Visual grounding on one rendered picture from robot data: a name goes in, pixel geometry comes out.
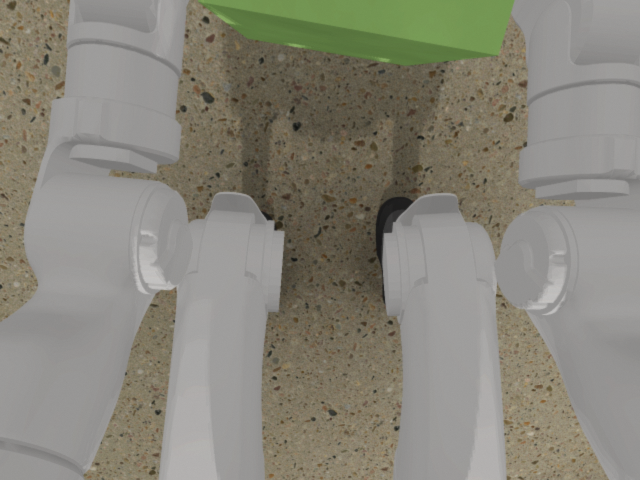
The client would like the robot left thigh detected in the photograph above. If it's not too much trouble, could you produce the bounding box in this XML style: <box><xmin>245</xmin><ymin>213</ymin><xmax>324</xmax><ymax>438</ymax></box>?
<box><xmin>158</xmin><ymin>210</ymin><xmax>284</xmax><ymax>480</ymax></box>

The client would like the robot right forearm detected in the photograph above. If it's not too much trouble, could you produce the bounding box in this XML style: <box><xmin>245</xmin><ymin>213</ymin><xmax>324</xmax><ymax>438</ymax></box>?
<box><xmin>511</xmin><ymin>0</ymin><xmax>640</xmax><ymax>211</ymax></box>

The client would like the robot left forearm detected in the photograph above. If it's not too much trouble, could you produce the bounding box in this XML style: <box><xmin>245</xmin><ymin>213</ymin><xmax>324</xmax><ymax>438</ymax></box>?
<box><xmin>24</xmin><ymin>0</ymin><xmax>190</xmax><ymax>270</ymax></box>

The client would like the carton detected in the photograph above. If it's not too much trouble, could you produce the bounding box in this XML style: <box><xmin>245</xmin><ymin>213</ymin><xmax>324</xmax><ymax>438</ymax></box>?
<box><xmin>198</xmin><ymin>0</ymin><xmax>515</xmax><ymax>66</ymax></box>

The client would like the robot right upper arm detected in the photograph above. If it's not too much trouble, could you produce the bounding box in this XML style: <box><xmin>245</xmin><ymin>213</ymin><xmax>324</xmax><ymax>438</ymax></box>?
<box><xmin>494</xmin><ymin>205</ymin><xmax>640</xmax><ymax>480</ymax></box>

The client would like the robot thigh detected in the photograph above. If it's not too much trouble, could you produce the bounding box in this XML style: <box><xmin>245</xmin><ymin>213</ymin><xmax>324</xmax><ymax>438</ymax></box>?
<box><xmin>382</xmin><ymin>213</ymin><xmax>507</xmax><ymax>480</ymax></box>
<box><xmin>158</xmin><ymin>210</ymin><xmax>284</xmax><ymax>480</ymax></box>

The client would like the robot right thigh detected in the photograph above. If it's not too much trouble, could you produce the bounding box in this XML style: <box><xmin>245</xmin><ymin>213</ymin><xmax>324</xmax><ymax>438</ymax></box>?
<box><xmin>382</xmin><ymin>213</ymin><xmax>507</xmax><ymax>480</ymax></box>

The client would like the robot left upper arm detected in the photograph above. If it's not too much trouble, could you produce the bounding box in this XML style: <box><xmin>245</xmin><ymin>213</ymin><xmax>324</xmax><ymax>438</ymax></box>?
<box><xmin>0</xmin><ymin>172</ymin><xmax>193</xmax><ymax>480</ymax></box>

